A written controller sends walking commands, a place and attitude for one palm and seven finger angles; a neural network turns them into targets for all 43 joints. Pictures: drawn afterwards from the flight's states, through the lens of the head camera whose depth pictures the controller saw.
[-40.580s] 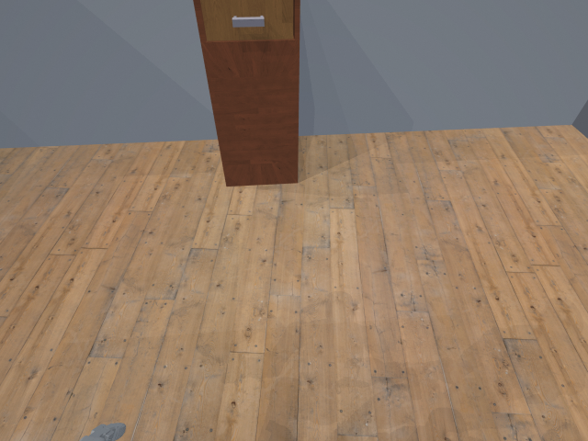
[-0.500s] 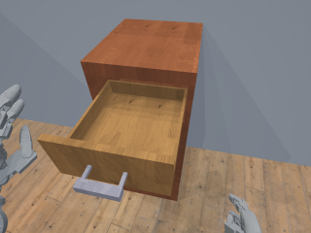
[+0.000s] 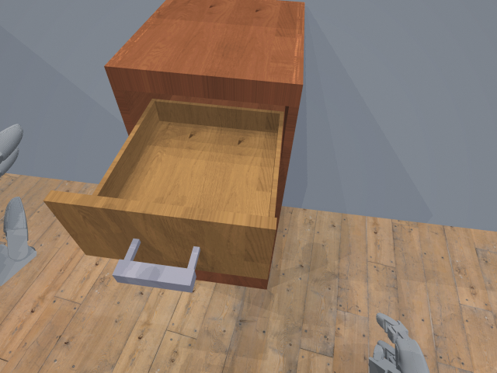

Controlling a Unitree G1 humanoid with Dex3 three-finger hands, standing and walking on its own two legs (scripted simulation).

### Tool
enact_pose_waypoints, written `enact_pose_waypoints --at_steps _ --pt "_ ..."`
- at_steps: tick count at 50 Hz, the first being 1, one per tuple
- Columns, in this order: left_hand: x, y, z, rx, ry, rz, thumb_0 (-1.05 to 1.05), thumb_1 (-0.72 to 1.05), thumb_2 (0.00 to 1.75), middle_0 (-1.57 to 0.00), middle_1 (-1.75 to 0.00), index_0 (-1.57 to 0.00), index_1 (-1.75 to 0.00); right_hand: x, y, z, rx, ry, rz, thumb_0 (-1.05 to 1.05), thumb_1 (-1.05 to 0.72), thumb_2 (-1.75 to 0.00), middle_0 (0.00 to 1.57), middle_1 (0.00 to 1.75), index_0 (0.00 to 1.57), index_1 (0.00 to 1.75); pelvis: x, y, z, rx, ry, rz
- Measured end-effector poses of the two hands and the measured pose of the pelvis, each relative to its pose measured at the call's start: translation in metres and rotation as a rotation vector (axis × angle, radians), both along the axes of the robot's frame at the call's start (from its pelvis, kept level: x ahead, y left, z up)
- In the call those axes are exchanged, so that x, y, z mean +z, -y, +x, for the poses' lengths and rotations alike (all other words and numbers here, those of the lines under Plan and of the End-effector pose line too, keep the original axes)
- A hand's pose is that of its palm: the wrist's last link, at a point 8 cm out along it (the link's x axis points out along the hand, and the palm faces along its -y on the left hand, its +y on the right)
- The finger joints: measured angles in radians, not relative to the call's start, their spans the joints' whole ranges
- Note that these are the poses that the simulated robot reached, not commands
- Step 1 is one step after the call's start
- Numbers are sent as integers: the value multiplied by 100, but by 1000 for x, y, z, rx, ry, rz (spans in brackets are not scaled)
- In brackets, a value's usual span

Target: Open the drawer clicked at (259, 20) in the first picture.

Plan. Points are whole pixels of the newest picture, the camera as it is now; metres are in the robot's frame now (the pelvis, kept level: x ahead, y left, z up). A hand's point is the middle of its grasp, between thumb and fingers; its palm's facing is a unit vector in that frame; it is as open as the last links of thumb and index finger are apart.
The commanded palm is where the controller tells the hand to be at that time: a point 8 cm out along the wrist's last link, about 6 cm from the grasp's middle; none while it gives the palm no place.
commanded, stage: step back with the hand held close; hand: left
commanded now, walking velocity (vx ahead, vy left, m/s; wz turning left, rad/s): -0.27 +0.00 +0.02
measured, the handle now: (160, 262) +0.27 +0.15 +0.05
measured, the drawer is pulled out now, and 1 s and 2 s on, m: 0.29 0.29 0.29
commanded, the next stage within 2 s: stop stepping back and stand still in 0.66 s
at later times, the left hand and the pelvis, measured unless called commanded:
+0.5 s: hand out of the picture +0.10 +0.25 +0.24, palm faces +0.49 -0.75 -0.45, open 7.4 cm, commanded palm +0.03 +0.29 +0.24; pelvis -0.09 +0.01 -0.01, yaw +1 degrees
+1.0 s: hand out of the picture -0.01 +0.24 +0.22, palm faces +0.45 -0.80 -0.40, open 7.4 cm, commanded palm -0.07 +0.27 +0.24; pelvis -0.21 -0.01 +0.00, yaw +0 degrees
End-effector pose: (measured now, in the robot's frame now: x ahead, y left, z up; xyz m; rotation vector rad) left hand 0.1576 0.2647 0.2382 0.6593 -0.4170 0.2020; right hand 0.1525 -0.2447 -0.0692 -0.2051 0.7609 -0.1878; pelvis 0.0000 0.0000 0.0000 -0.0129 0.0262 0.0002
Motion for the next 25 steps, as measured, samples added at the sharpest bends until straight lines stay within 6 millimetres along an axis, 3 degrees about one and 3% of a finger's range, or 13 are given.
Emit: enact_pose_waypoints --at_steps 7,17,25 --pt "13 -10 -37 57 122 24 2 88 90 -22 -30 -22 -30 -2 -16 -16 54 55 21 1 -90 -90 20 30 20 30 -6 0 -28 -2 16 0" --pt "-5 -13 -76 65 175 -107 1 89 90 -21 -30 -21 -30 -8 -19 -60 95 10 -10 1 -90 -90 20 30 20 30 -10 -4 -61 55 36 -15" --pt "10 -23 -104 65 252 -1 2 88 90 -22 -30 -21 -30 -9 -25 -89 89 34 -20 1 -90 -90 20 30 20 30 -14 -6 -91 21 30 -33"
